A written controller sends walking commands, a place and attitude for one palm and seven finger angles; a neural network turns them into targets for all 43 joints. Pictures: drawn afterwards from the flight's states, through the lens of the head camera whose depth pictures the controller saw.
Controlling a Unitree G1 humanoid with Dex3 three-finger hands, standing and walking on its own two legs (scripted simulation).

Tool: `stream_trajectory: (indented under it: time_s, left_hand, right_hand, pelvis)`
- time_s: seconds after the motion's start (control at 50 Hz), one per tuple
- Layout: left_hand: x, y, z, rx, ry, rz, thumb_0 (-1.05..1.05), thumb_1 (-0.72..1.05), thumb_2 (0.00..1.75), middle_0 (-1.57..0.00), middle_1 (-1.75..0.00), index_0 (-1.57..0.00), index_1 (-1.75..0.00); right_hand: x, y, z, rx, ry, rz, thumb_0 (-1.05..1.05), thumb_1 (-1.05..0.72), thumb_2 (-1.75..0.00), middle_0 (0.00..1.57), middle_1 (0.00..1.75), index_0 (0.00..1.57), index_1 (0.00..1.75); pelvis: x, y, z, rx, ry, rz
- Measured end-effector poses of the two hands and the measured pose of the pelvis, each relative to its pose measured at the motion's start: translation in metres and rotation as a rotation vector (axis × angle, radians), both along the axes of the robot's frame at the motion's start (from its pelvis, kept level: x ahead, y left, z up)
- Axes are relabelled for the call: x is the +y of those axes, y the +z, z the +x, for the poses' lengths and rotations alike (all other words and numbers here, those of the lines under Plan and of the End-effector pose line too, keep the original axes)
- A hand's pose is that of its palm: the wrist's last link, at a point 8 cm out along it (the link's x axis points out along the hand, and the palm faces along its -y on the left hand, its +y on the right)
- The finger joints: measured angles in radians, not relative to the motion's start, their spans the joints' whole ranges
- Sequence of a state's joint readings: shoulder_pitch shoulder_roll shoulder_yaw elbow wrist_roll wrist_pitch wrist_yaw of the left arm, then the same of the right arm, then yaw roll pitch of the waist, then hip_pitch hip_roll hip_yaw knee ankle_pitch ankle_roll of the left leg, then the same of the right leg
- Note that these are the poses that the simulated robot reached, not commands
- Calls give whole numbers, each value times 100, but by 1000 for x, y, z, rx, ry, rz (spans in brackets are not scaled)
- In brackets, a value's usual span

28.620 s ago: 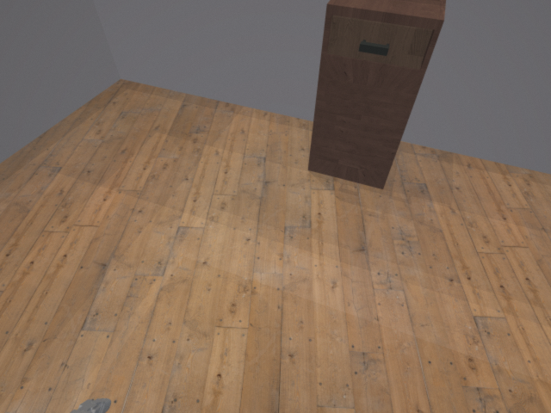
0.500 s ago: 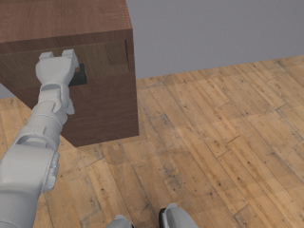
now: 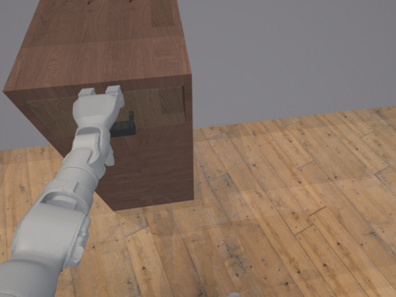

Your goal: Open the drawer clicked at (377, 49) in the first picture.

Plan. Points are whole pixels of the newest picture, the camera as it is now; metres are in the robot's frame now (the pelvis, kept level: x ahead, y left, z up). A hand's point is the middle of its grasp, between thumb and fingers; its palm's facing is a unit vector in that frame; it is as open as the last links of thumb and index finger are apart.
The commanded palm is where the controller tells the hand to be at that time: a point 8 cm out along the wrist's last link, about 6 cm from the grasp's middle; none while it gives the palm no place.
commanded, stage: re-aim the fingers above the handle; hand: left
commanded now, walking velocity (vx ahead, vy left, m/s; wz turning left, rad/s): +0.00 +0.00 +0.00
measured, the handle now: (113, 123) +0.53 +0.20 -0.03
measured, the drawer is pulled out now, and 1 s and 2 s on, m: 0.00 0.00 0.00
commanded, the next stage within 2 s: lower the fingers behind the handle in 2.00 s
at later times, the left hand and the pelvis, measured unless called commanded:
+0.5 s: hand (107, 128) +0.47 +0.19 +0.04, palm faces -0.03 -0.01 -1.00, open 13.8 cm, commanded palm +0.45 +0.19 +0.09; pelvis -0.02 -0.01 +0.00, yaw +0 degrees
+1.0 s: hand (106, 125) +0.48 +0.19 +0.03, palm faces -0.02 +0.00 -1.00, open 13.8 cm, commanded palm +0.47 +0.20 +0.09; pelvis -0.02 -0.01 +0.00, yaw +0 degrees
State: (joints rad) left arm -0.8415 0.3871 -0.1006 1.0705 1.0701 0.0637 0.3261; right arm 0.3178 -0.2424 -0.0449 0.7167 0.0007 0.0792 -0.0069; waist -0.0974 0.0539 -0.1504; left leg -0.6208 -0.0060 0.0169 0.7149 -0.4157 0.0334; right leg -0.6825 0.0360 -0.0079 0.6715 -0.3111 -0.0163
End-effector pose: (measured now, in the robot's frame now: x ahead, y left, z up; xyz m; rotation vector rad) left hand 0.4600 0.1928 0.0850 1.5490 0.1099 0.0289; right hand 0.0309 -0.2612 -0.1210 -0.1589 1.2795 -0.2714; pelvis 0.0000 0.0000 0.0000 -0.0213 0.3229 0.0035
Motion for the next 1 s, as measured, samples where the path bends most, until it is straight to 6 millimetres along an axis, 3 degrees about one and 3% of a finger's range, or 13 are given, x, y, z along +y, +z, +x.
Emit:
stream_trajectory:
  time_s: [0.14,0.62,1.0]
  left_hand:
    - [-3,0,-5,-37,-14,6,0,-49,30,-32,-120,-32,-120]
    - [-2,7,-11,-38,16,32,0,-49,30,-32,-120,-32,-120]
    - [-5,4,-1,-30,15,26,0,-49,30,-32,-120,-32,-120]
  right_hand:
    - [-4,-1,-1,-9,8,-5,0,-91,-90,20,30,21,30]
    - [-15,0,-42,22,-32,-21,0,-91,-90,20,30,20,30]
    - [-11,-1,-45,29,-32,-25,0,-91,-90,20,30,20,30]
  pelvis:
    - [-3,-1,-5,0,1,4]
    - [-10,-2,-21,-8,-12,13]
    - [-6,-4,-21,9,-12,11]
